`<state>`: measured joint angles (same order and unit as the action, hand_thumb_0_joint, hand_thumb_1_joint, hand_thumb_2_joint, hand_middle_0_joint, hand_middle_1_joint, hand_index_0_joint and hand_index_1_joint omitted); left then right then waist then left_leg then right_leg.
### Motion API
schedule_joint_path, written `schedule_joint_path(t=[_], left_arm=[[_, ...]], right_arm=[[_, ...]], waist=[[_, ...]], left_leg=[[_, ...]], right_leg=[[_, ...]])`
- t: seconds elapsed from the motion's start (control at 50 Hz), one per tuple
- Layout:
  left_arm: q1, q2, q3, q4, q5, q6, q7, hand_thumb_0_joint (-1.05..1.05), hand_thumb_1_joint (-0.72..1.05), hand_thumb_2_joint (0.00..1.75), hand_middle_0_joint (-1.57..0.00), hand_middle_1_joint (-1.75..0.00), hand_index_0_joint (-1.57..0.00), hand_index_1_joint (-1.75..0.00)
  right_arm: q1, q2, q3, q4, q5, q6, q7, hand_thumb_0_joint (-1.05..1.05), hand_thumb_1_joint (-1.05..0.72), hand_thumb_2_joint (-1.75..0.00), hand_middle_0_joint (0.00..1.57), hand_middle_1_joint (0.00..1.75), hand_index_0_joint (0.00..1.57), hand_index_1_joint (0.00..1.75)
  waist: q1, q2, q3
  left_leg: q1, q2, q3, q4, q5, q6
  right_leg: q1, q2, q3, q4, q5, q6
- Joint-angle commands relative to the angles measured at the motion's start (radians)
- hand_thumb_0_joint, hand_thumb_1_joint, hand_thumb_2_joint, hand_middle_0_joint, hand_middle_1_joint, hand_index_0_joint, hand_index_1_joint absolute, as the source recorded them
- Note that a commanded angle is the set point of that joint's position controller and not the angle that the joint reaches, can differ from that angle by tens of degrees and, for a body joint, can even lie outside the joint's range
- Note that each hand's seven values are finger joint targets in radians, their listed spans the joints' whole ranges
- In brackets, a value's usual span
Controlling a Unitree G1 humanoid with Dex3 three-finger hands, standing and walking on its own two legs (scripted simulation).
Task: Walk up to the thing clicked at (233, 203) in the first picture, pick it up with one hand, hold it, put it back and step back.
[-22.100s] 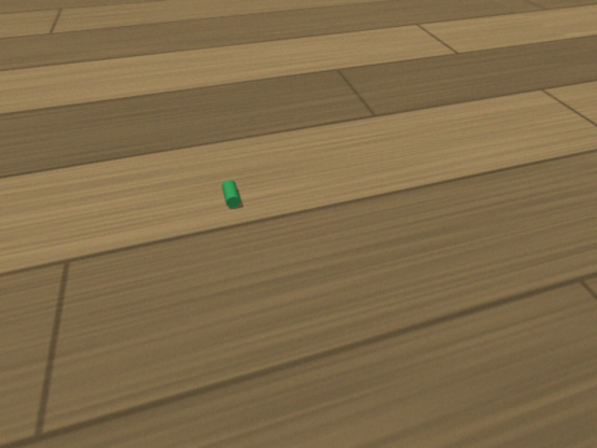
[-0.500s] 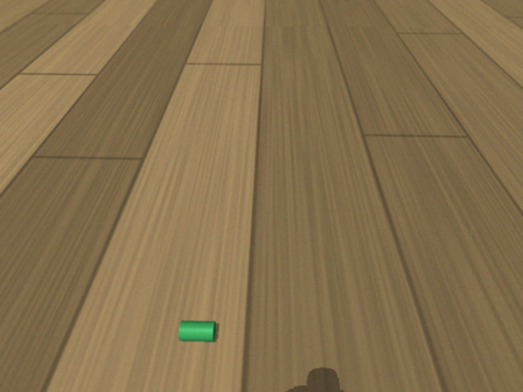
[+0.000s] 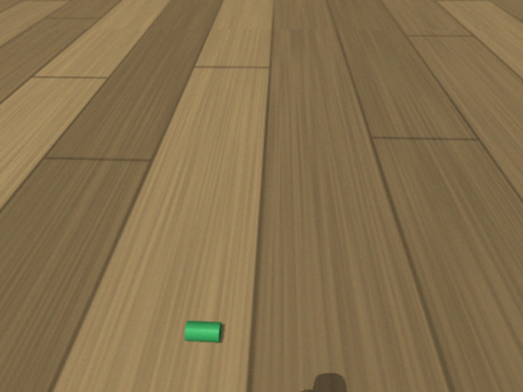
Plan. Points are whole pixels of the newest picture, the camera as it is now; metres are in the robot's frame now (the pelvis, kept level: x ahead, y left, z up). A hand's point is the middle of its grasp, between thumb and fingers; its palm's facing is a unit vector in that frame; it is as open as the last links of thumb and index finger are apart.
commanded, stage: walk up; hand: left
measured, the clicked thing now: (203, 331) +0.49 +0.24 -0.74
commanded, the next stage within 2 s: none
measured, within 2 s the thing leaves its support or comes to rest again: neither
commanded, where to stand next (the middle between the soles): +0.10 +0.03 m, yaw -2 degrees
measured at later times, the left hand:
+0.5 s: hand out of the picture +0.13 +0.33 -0.17, palm faces -0.06 -0.93 -0.35, open 7.4 cm
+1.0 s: hand (118, 358) +0.23 +0.28 -0.15, palm faces -0.09 -0.94 -0.32, open 7.4 cm
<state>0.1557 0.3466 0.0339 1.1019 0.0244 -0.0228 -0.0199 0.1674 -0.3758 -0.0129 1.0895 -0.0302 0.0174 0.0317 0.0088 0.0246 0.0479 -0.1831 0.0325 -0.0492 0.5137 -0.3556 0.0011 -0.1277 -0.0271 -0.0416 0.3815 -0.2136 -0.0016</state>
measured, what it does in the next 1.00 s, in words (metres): steps on the spot: right foot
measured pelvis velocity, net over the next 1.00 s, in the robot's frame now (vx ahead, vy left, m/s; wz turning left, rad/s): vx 0.08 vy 0.04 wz -0.05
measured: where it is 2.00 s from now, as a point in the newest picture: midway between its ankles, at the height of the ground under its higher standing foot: outside the picture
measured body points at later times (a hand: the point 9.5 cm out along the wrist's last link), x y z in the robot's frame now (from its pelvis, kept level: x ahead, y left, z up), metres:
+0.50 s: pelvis +0.07 +0.07 -0.01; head +0.11 +0.07 +0.44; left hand +0.13 +0.38 -0.15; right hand +0.15 -0.24 -0.13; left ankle +0.07 +0.17 -0.74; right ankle +0.07 -0.07 -0.74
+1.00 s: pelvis +0.08 +0.04 +0.00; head +0.11 +0.05 +0.44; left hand +0.23 +0.33 -0.13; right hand +0.16 -0.28 -0.12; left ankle +0.07 +0.18 -0.74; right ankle +0.08 -0.06 -0.74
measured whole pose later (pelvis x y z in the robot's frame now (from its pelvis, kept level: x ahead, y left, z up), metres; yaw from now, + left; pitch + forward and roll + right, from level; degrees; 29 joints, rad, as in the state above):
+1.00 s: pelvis +0.08 +0.04 +0.00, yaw -3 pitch -3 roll +1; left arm 0.04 0.36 0.02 1.01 0.00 0.02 -0.03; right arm 0.10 -0.38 -0.02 1.03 -0.01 -0.01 0.00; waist -0.02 -0.03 0.10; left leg -0.12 0.04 0.06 0.42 -0.26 -0.02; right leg -0.17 0.02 0.02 0.46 -0.25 -0.02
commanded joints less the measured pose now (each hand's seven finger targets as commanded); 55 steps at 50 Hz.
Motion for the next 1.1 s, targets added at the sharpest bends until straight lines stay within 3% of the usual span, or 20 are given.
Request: schedule_joint_path(t=[0.0, 0.08, 0.14, 0.16, 0.18, 0.2, 0.22, 0.24, 0.28, 0.34, 0.4, 0.46, 0.48, 0.52, 0.56, 0.58, 0.62, 0.68, 0.76, 1.08], left_arm=[[0.019, 0.327, 0.1, -0.107, 0.018, -0.033, 0.035, 0.0, 0.9, 0.9, -0.2, -0.3, -0.2, -0.3], [-0.02, 0.303, 0.091, -0.157, 0.016, -0.033, 0.027, 0.0, 0.9, 0.9, -0.2, -0.3, -0.2, -0.3], [-0.06, 0.244, 0.06, -0.19, -0.001, -0.013, 0.019, 0.0, 0.9, 0.9, -0.2, -0.3, -0.2, -0.3], [-0.043, 0.191, 0.042, -0.199, -0.007, -0.004, 0.017, 0.0, 0.9, 0.9, -0.2, -0.3, -0.2, -0.3], [0.018, 0.116, 0.018, -0.198, -0.021, 0.01, 0.017, 0.0, 0.9, 0.9, -0.2, -0.3, -0.2, -0.3], [0.055, 0.18, 0.04, -0.164, -0.021, 0.023, 0.028, 0.0, 0.9, 0.9, -0.2, -0.3, -0.2, -0.3], [0.072, 0.226, 0.046, -0.146, -0.026, 0.029, 0.029, 0.0, 0.9, 0.9, -0.2, -0.3, -0.2, -0.3], [0.077, 0.231, 0.043, -0.14, -0.027, 0.029, 0.025, 0.0, 0.9, 0.9, -0.2, -0.3, -0.2, -0.3], [0.119, 0.209, 0.039, -0.107, -0.028, 0.024, 0.025, 0.0, 0.9, 0.9, -0.2, -0.3, -0.2, -0.3], [0.072, 0.208, 0.036, -0.112, -0.026, 0.022, 0.031, 0.0, 0.9, 0.9, -0.2, -0.3, -0.2, -0.3], [0.069, 0.204, 0.032, -0.122, -0.019, 0.026, 0.035, 0.0, 0.9, 0.9, -0.2, -0.3, -0.2, -0.3], [0.072, 0.199, 0.039, -0.121, -0.011, 0.029, 0.035, 0.0, 0.9, 0.9, -0.2, -0.3, -0.2, -0.3], [0.074, 0.207, 0.043, -0.119, -0.01, 0.026, 0.034, 0.0, 0.9, 0.9, -0.2, -0.3, -0.2, -0.3], [0.047, 0.275, 0.06, -0.138, -0.006, 0.016, 0.034, 0.0, 0.9, 0.9, -0.2, -0.3, -0.2, -0.3], [-0.047, 0.3, 0.051, -0.171, -0.02, 0.019, 0.028, 0.0, 0.9, 0.9, -0.2, -0.3, -0.2, -0.3], [-0.083, 0.277, 0.042, -0.184, -0.018, 0.023, 0.024, 0.0, 0.9, 0.9, -0.2, -0.3, -0.2, -0.3], [-0.071, 0.235, 0.036, -0.189, -0.02, 0.027, 0.023, 0.0, 0.9, 0.9, -0.2, -0.3, -0.2, -0.3], [-0.059, 0.236, 0.045, -0.168, -0.018, 0.026, 0.023, 0.0, 0.9, 0.9, -0.2, -0.3, -0.2, -0.3], [-0.089, 0.236, 0.042, -0.172, -0.022, 0.027, 0.02, 0.0, 0.9, 0.9, -0.2, -0.3, -0.2, -0.3], [-0.127, 0.231, 0.043, -0.134, -0.015, 0.029, 0.006, 0.0, 0.9, 0.9, -0.2, -0.3, -0.2, -0.3]], right_arm=[[-0.021, -0.195, -0.072, -0.116, -0.016, -0.001, 0.001, 0.0, -0.9, -0.9, 0.2, 0.3, 0.2, 0.3], [0.014, -0.17, -0.078, -0.143, -0.013, -0.022, 0.016, 0.0, -0.9, -0.9, 0.2, 0.3, 0.2, 0.3], [0.113, -0.164, -0.095, -0.105, -0.014, -0.03, 0.004, 0.0, -0.9, -0.9, 0.2, 0.3, 0.2, 0.3], [0.159, -0.201, -0.109, -0.095, -0.021, -0.034, -0.007, 0.0, -0.9, -0.9, 0.2, 0.3, 0.2, 0.3], [0.147, -0.272, -0.121, -0.111, -0.029, -0.044, -0.019, 0.0, -0.9, -0.9, 0.2, 0.3, 0.2, 0.3], [0.075, -0.32, -0.123, -0.145, -0.022, -0.049, -0.026, 0.0, -0.9, -0.9, 0.2, 0.3, 0.2, 0.3], [0.023, -0.327, -0.124, -0.157, -0.013, -0.046, -0.027, 0.0, -0.9, -0.9, 0.2, 0.3, 0.2, 0.3], [-0.025, -0.29, -0.112, -0.171, -0.012, -0.045, -0.027, 0.0, -0.9, -0.9, 0.2, 0.3, 0.2, 0.3], [-0.048, -0.232, -0.093, -0.191, -0.013, -0.057, -0.03, 0.0, -0.9, -0.9, 0.2, 0.3, 0.2, 0.3], [0.018, -0.239, -0.095, -0.172, -0.001, -0.07, -0.04, 0.0, -0.9, -0.9, 0.2, 0.3, 0.2, 0.3], [0.002, -0.241, -0.092, -0.181, 0.015, -0.066, -0.052, 0.0, -0.9, -0.9, 0.2, 0.3, 0.2, 0.3], [-0.009, -0.245, -0.093, -0.192, 0.029, -0.052, -0.061, 0.0, -0.9, -0.9, 0.2, 0.3, 0.2, 0.3], [-0.017, -0.238, -0.091, -0.195, 0.036, -0.045, -0.062, 0.0, -0.9, -0.9, 0.2, 0.3, 0.2, 0.3], [-0.013, -0.201, -0.08, -0.208, 0.051, -0.04, -0.064, 0.0, -0.9, -0.9, 0.2, 0.3, 0.2, 0.3], [-0.014, -0.157, -0.067, -0.194, 0.048, -0.032, -0.064, 0.0, -0.9, -0.9, 0.2, 0.3, 0.2, 0.3], [0.009, -0.161, -0.068, -0.172, 0.038, -0.035, -0.064, 0.0, -0.9, -0.9, 0.2, 0.3, 0.2, 0.3], [0.004, -0.224, -0.083, -0.158, 0.029, -0.053, -0.06, 0.0, -0.9, -0.9, 0.2, 0.3, 0.2, 0.3], [-0.031, -0.229, -0.077, -0.153, 0.034, -0.057, -0.058, 0.0, -0.9, -0.9, 0.2, 0.3, 0.2, 0.3], [-0.059, -0.204, -0.065, -0.148, 0.031, -0.052, -0.059, 0.0, -0.9, -0.9, 0.2, 0.3, 0.2, 0.3], [-0.104, -0.207, -0.054, -0.112, 0.024, -0.053, -0.048, 0.0, -0.9, -0.9, 0.2, 0.3, 0.2, 0.3]], waist=[[0.046, -0.125, 0.1], [0.016, -0.195, 0.061], [-0.049, -0.122, -0.01], [-0.068, 0.006, -0.033], [-0.05, 0.244, -0.042], [-0.028, 0.142, -0.043], [-0.015, 0.134, 0.001], [0.004, 0.112, 0.037], [0.015, 0.143, 0.007], [-0.021, 0.127, -0.041], [-0.014, 0.121, -0.068], [-0.006, 0.102, -0.084], [0.003, 0.063, -0.087], [-0.01, -0.075, -0.126], [-0.024, -0.152, -0.079], [-0.043, -0.155, -0.063], [-0.037, -0.117, -0.104], [-0.009, -0.093, -0.138], [-0.01, -0.05, -0.139], [-0.007, -0.025, -0.078]], left_leg=[[-0.326, 0.04, -0.042, 0.303, -0.105, 0.015], [-0.214, 0.061, 0.001, 0.141, -0.084, 0.007], [0.08, -0.006, 0.071, -0.116, 0.144, -0.003], [0.148, 0.039, -0.02, -0.204, 0.185, 0.006], [0.124, 0.238, -0.311, -0.328, 0.149, 0.052], [-0.002, 0.276, -0.399, -0.357, -0.118, 0.114], [-0.118, 0.289, -0.392, -0.371, -0.317, 0.163], [-0.117, 0.263, -0.337, -0.351, -0.27, 0.172], [0.031, 0.224, -0.216, -0.273, 0.029, 0.151], [0.116, 0.254, -0.187, -0.196, 0.394, 0.163], [0.146, 0.248, -0.106, -0.11, 0.676, 0.161], [0.111, 0.215, -0.054, -0.013, 0.735, 0.138], [0.079, 0.187, -0.037, 0.009, 0.681, 0.109], [0.001, 0.079, 0.036, 0.099, 0.482, 0.042], [0.046, -0.011, 0.063, 0.08, 0.094, 0.013], [0.088, 0.003, 0.045, 0.012, 0.093, 0.013], [0.126, 0.1, -0.006, -0.069, 0.394, 0.047], [0.127, 0.136, -0.011, -0.031, 0.592, 0.074], [0.089, 0.093, 0.031, -0.056, 0.472, 0.038], [0.109, 0.102, 0.032, -0.176, 0.246, 0.03]], right_leg=[[0.0, -0.351, 0.39, -0.271, -0.458, -0.221], [0.001, -0.261, 0.214, -0.183, -0.138, -0.189], [-0.148, -0.156, 0.056, 0.035, 0.01, -0.109], [-0.215, -0.086, -0.003, 0.202, -0.039, -0.062], [-0.291, 0.054, -0.015, 0.381, -0.306, -0.012], [-0.229, 0.052, 0.124, 0.418, -0.332, -0.022], [-0.171, 0.005, 0.141, 0.462, -0.344, -0.028], [-0.186, -0.007, 0.146, 0.482, -0.321, -0.03], [-0.252, -0.009, 0.169, 0.427, -0.28, -0.031], [-0.225, -0.004, 0.148, 0.325, -0.272, -0.009], [-0.178, -0.001, 0.085, 0.266, -0.201, -0.013], [-0.092, 0.016, 0.043, 0.12, -0.068, -0.03], [-0.039, 0.006, 0.065, 0.043, 0.098, -0.039], [0.055, -0.116, 0.204, 0.059, 0.485, -0.098], [-0.097, -0.222, 0.296, 0.028, 0.392, -0.183], [-0.127, -0.212, 0.282, 0.044, 0.382, -0.167], [-0.088, -0.107, 0.167, 0.122, 0.414, -0.076], [-0.012, -0.079, 0.137, 0.131, 0.413, -0.059], [0.024, -0.099, 0.161, 0.098, 0.434, -0.081], [-0.018, -0.08, 0.184, -0.037, 0.199, -0.059]])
